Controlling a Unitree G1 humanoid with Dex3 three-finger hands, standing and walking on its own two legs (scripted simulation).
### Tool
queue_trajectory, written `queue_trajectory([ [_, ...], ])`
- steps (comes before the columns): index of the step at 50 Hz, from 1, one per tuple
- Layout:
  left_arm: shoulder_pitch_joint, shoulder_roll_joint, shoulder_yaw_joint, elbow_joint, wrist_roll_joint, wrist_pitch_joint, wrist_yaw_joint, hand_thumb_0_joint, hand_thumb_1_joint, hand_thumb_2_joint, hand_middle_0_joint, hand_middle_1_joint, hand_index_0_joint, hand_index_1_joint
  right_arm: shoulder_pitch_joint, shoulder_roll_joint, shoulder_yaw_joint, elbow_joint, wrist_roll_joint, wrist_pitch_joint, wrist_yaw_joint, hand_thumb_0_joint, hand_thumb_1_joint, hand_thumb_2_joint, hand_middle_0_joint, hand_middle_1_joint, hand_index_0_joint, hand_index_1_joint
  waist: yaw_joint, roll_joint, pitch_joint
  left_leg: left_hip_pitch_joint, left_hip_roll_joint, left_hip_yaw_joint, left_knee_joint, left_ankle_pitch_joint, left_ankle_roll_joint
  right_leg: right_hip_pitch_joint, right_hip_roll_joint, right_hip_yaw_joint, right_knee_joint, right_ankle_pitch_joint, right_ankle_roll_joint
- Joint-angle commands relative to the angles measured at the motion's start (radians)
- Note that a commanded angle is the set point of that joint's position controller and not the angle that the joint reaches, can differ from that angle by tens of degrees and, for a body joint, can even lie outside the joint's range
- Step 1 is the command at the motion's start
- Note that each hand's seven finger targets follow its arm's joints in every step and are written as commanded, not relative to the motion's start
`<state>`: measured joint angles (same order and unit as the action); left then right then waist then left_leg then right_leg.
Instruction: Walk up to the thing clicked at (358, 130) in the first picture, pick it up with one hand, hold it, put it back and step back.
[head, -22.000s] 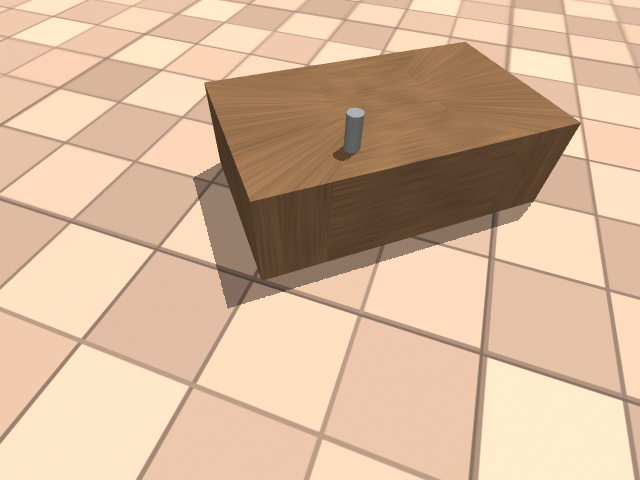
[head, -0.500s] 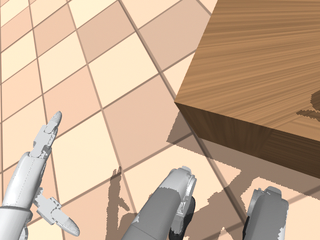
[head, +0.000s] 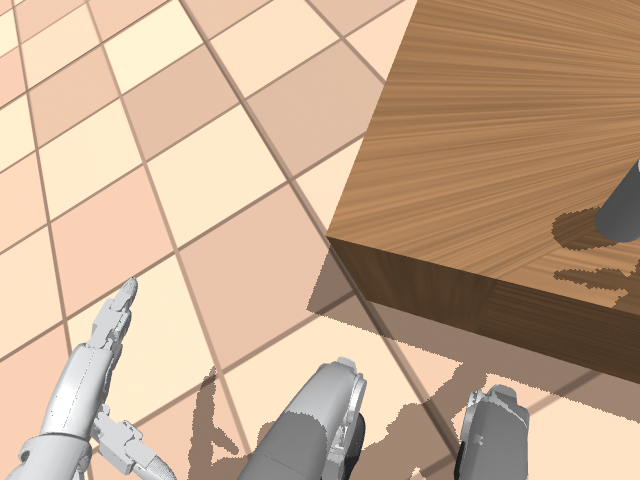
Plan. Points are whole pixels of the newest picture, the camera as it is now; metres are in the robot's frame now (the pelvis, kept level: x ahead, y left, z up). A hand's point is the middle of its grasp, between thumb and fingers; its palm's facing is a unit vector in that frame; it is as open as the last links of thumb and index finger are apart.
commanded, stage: rise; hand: right
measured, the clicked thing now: out of the picture +0.52 -0.27 -0.09
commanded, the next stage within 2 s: home in 0.06 s
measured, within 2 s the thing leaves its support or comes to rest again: neither
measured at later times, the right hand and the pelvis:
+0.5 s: hand out of the picture +0.40 -0.39 +0.10, palm faces +0.46 +0.82 -0.35, open 17.3 cm; pelvis +0.03 -0.02 +0.11, yaw -4 degrees
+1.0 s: hand out of the picture +0.22 -0.20 +0.08, palm faces +0.23 +0.95 -0.22, open 17.4 cm; pelvis +0.05 +0.00 +0.15, yaw -6 degrees
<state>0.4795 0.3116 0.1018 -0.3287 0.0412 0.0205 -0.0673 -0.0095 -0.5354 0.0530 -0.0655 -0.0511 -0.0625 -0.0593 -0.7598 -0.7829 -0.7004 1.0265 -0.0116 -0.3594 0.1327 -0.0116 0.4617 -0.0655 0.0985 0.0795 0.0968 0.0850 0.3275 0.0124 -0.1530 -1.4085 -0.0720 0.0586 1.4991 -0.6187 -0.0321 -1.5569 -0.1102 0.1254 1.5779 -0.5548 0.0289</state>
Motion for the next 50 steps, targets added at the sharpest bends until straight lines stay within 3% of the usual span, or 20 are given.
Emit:
queue_trajectory([
  [1, -0.024, 0.242, 0.156, -0.258, -0.026, -0.038, 0.049, 0.000, -0.552, 0.049, -0.065, -0.064, -0.062, -0.066, -0.163, -0.446, -0.012, -0.001, -0.088, 0.040, -0.013, 0.000, 0.543, -0.061, 0.040, 0.060, 0.053, 0.060, -0.109, -0.290, -0.500, 0.275, -0.005, -0.025, -0.305, 0.229, 0.035, 0.630, 0.026, -0.048, -0.290, 0.185, -0.031],
  [3, 0.045, 0.200, 0.132, -0.226, -0.027, -0.005, 0.038, 0.000, -0.534, 0.042, -0.060, -0.061, -0.064, -0.057, -0.303, -0.260, 0.096, -0.069, -0.068, 0.082, -0.067, 0.000, 0.549, -0.058, 0.042, 0.061, 0.053, 0.061, -0.044, -0.316, -0.495, 0.280, -0.011, -0.009, -0.328, 0.255, 0.036, 0.705, 0.020, -0.040, -0.332, 0.206, -0.027],
  [4, 0.096, 0.192, 0.130, -0.160, -0.028, 0.008, 0.032, 0.000, -0.540, 0.052, -0.061, -0.062, -0.061, -0.061, -0.292, -0.239, 0.096, -0.065, -0.067, 0.100, -0.075, 0.000, 0.550, -0.060, 0.041, 0.061, 0.053, 0.061, -0.061, -0.337, -0.482, 0.276, -0.013, -0.003, -0.338, 0.279, 0.038, 0.735, 0.027, -0.047, -0.349, 0.239, -0.026],
  [7, 0.124, 0.167, 0.090, -0.068, -0.037, 0.028, 0.018, 0.000, -0.407, 0.077, -0.051, -0.048, -0.054, -0.045, -0.322, -0.455, 0.015, -0.196, -0.087, 0.136, -0.121, 0.000, 0.469, -0.078, 0.043, 0.060, 0.054, 0.060, -0.141, -0.414, -0.570, 0.355, -0.009, 0.002, -0.373, 0.358, 0.040, 0.875, 0.034, -0.065, -0.385, 0.382, -0.020],
  [10, 0.088, 0.147, 0.080, 0.010, -0.033, 0.047, 0.014, 0.000, -0.167, 0.302, -0.122, -0.170, -0.123, -0.169, -0.293, -0.332, 0.084, -0.177, -0.077, 0.159, -0.146, 0.000, 0.509, -0.080, 0.057, 0.060, 0.057, 0.060, -0.131, -0.382, -0.522, 0.379, -0.008, 0.008, -0.417, 0.365, 0.042, 0.923, 0.037, -0.069, -0.432, 0.397, -0.020],
  [15, -0.171, 0.040, -0.141, 0.024, -0.027, 0.045, 0.027, 0.000, 0.203, 0.497, -0.129, -0.181, -0.130, -0.180, -0.239, -0.182, 0.181, -0.028, -0.075, 0.169, -0.193, 0.000, 0.549, -0.057, 0.053, 0.053, 0.053, 0.053, -0.207, -0.292, -0.364, 0.466, -0.005, 0.003, -0.510, 0.259, 0.046, 0.850, 0.043, -0.075, -0.561, 0.247, -0.012],
  [17, -0.188, 0.029, -0.161, 0.021, -0.024, 0.040, 0.038, 0.000, 0.270, 0.536, -0.136, -0.192, -0.136, -0.191, -0.195, -0.138, 0.203, -0.031, -0.074, 0.167, -0.201, 0.000, 0.541, -0.061, 0.053, 0.055, 0.053, 0.055, -0.220, -0.292, -0.403, 0.515, -0.004, 0.007, -0.528, 0.274, 0.048, 0.909, 0.041, -0.070, -0.594, 0.264, -0.007],
  [23, 0.031, 0.146, 0.004, 0.132, -0.062, 0.089, 0.067, 0.000, 0.561, 0.709, -0.166, -0.241, -0.166, -0.240, 0.170, 0.007, 0.281, -0.190, -0.017, 0.245, -0.199, 0.000, 0.488, -0.092, 0.059, 0.063, 0.059, 0.063, -0.166, -0.160, -0.327, 0.601, -0.003, 0.036, -0.617, 0.356, 0.047, 1.054, 0.045, -0.070, -0.694, 0.363, -0.018],
  [25, -0.011, 0.105, -0.020, 0.198, -0.079, 0.097, 0.072, 0.000, 0.669, 0.786, -0.179, -0.263, -0.180, -0.263, 0.208, 0.094, 0.356, -0.308, 0.005, 0.275, -0.193, 0.000, 0.532, -0.066, 0.054, 0.056, 0.054, 0.056, -0.185, -0.148, -0.264, 0.594, 0.005, 0.033, -0.637, 0.339, 0.047, 1.061, 0.049, -0.079, -0.721, 0.346, -0.024],
  [29, -0.055, 0.050, -0.078, 0.257, -0.093, 0.084, 0.083, 0.000, 0.893, 0.899, -0.199, -0.295, -0.200, -0.295, 0.288, 0.176, 0.429, -0.526, 0.032, 0.289, -0.206, 0.000, 0.575, -0.041, 0.050, 0.048, 0.050, 0.048, -0.231, -0.185, -0.225, 0.652, 0.025, 0.017, -0.664, 0.355, 0.051, 1.111, 0.051, -0.093, -0.768, 0.360, -0.017],
  [35, -0.137, 0.009, -0.118, 0.239, -0.083, 0.073, 0.117, 0.000, 0.894, 0.900, -0.199, -0.295, -0.200, -0.295, 0.579, 0.213, 0.431, -0.778, 0.044, 0.263, -0.247, 0.000, 0.537, -0.063, 0.054, 0.055, 0.054, 0.055, -0.316, -0.189, -0.248, 0.837, 0.041, 0.004, -0.717, 0.390, 0.056, 1.170, 0.067, -0.110, -0.817, 0.402, -0.001],
  [38, -0.114, 0.010, -0.091, 0.306, -0.078, 0.082, 0.130, 0.000, 0.894, 0.900, -0.199, -0.296, -0.200, -0.295, 0.755, 0.332, 0.509, -0.807, 0.056, 0.279, -0.247, 0.000, 0.534, -0.065, 0.054, 0.055, 0.054, 0.055, -0.305, -0.173, -0.166, 0.848, 0.043, 0.002, -0.741, 0.397, 0.056, 1.147, 0.075, -0.127, -0.828, 0.402, -0.007],
  [40, -0.137, 0.035, -0.054, 0.314, -0.074, 0.082, 0.140, 0.000, 0.894, 0.900, -0.199, -0.296, -0.200, -0.295, 0.774, 0.311, 0.500, -0.921, 0.055, 0.281, -0.256, 0.000, 0.538, -0.062, 0.053, 0.055, 0.054, 0.055, -0.319, -0.195, -0.186, 0.862, 0.048, -0.006, -0.746, 0.391, 0.055, 1.155, 0.077, -0.136, -0.829, 0.386, -0.010],
  [42, -0.131, 0.011, -0.063, 0.335, -0.079, 0.081, 0.140, 0.000, 0.894, 0.900, -0.199, -0.296, -0.200, -0.295, 0.904, 0.395, 0.568, -0.926, 0.061, 0.294, -0.249, 0.000, 0.559, -0.050, 0.051, 0.051, 0.051, 0.051, -0.315, -0.145, -0.100, 0.849, 0.044, -0.001, -0.761, 0.360, 0.051, 1.124, 0.076, -0.142, -0.842, 0.345, -0.017],
  [43, -0.129, 0.017, -0.052, 0.300, -0.078, 0.073, 0.140, 0.000, 0.894, 0.900, -0.199, -0.296, -0.200, -0.295, 1.016, 0.502, 0.648, -0.896, 0.065, 0.304, -0.239, 0.000, 0.564, -0.047, 0.051, 0.050, 0.051, 0.050, -0.287, -0.079, -0.094, 0.850, 0.041, 0.003, -0.768, 0.380, 0.044, 1.125, 0.076, -0.146, -0.836, 0.357, -0.024],
  [45, -0.119, 0.018, -0.048, 0.284, -0.081, 0.066, 0.144, 0.000, 0.894, 0.900, -0.199, -0.296, -0.200, -0.295, 1.031, 0.493, 0.658, -0.974, 0.065, 0.311, -0.236, 0.000, 0.549, -0.056, 0.052, 0.053, 0.052, 0.053, -0.289, -0.036, -0.085, 0.862, 0.043, 0.004, -0.773, 0.399, 0.037, 1.116, 0.080, -0.150, -0.832, 0.370, -0.031],
  [46, -0.110, 0.020, -0.048, 0.325, -0.080, 0.070, 0.145, 0.000, 0.894, 0.900, -0.199, -0.296, -0.200, -0.295, 1.026, 0.440, 0.621, -1.001, 0.059, 0.312, -0.239, 0.000, 0.542, -0.060, 0.053, 0.054, 0.053, 0.054, -0.309, -0.052, -0.068, 0.853, 0.045, -0.001, -0.770, 0.380, 0.038, 1.108, 0.081, -0.154, -0.834, 0.350, -0.030],
  [48, -0.112, 0.003, -0.056, 0.291, -0.080, 0.066, 0.144, 0.000, 0.894, 0.900, -0.199, -0.296, -0.200, -0.295, 1.067, 0.470, 0.651, -1.021, 0.057, 0.315, -0.231, 0.000, 0.554, -0.053, 0.052, 0.052, 0.052, 0.052, -0.298, 0.017, -0.064, 0.865, 0.049, -0.008, -0.780, 0.401, 0.024, 1.095, 0.087, -0.160, -0.817, 0.358, -0.039],
  [49, -0.164, 0.018, -0.070, 0.557, -0.088, 0.062, 0.158, 0.000, 0.894, 0.900, -0.199, -0.295, -0.200, -0.295, 1.103, 0.437, 0.596, -1.021, 0.054, 0.328, -0.254, 0.000, 0.561, -0.049, 0.051, 0.051, 0.051, 0.051, -0.293, 0.001, -0.025, 0.844, 0.047, -0.015, -0.770, 0.413, 0.017, 1.070, 0.085, -0.144, -0.795, 0.346, -0.048],
  [50, -0.157, 0.008, -0.080, 0.511, -0.090, 0.051, 0.166, 0.000, 0.894, 0.900, -0.199, -0.296, -0.200, -0.295, 1.115, 0.462, 0.628, -1.051, 0.053, 0.331, -0.257, 0.000, 0.565, -0.047, 0.051, 0.050, 0.051, 0.050, -0.286, 0.010, -0.013, 0.851, 0.052, -0.024, -0.771, 0.414, 0.015, 1.070, 0.086, -0.153, -0.792, 0.336, -0.049],
])
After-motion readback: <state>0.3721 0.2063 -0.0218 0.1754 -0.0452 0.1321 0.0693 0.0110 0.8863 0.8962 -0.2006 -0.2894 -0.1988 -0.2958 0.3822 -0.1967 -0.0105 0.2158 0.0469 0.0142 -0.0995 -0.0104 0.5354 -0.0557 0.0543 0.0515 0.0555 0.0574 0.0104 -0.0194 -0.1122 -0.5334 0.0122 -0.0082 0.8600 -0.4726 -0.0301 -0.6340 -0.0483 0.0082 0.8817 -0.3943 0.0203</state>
